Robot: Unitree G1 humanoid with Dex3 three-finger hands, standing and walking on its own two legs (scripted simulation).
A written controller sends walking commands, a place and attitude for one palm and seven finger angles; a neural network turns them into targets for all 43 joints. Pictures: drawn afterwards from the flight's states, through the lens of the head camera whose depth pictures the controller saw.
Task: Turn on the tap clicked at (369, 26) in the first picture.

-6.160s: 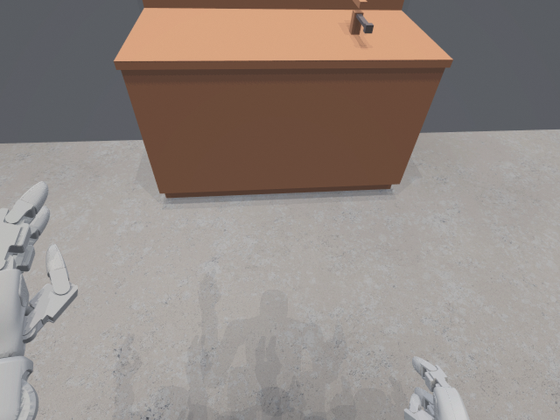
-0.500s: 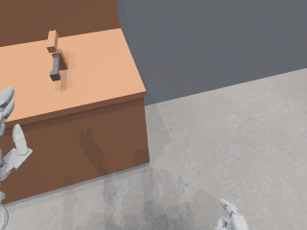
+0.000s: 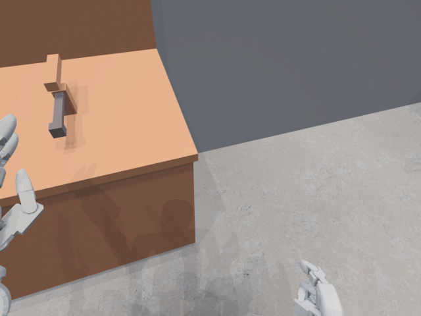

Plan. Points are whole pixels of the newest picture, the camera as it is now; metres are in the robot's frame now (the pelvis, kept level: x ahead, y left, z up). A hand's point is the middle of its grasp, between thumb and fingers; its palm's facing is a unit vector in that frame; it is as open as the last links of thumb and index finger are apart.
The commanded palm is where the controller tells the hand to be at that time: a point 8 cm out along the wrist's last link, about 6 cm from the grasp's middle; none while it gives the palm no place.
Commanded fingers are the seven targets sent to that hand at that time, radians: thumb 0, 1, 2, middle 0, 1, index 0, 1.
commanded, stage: take the last steps up to it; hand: left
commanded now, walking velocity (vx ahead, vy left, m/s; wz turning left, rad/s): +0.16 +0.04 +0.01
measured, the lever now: (57, 129) +0.49 +0.39 +0.04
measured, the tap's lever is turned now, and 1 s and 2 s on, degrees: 0 0 0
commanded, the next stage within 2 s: come to a stop and stand still in 0.18 s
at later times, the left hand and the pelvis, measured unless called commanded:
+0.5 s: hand (55, 175) +0.27 +0.24 +0.17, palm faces +0.40 -0.82 -0.41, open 7.4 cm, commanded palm +0.22 +0.28 +0.18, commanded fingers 0.00 0.90 0.90 -0.20 -0.30 -0.20 -0.30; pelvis +0.06 +0.00 -0.01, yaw +0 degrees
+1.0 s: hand (71, 202) +0.24 +0.21 +0.16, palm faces +0.41 -0.84 -0.37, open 7.4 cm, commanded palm +0.19 +0.25 +0.18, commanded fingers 0.00 0.90 0.90 -0.20 -0.30 -0.20 -0.30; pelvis +0.03 -0.03 +0.00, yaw +0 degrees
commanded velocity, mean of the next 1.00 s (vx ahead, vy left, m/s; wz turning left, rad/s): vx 0.00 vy -0.01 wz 0.00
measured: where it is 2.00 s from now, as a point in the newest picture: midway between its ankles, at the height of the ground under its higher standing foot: outside the picture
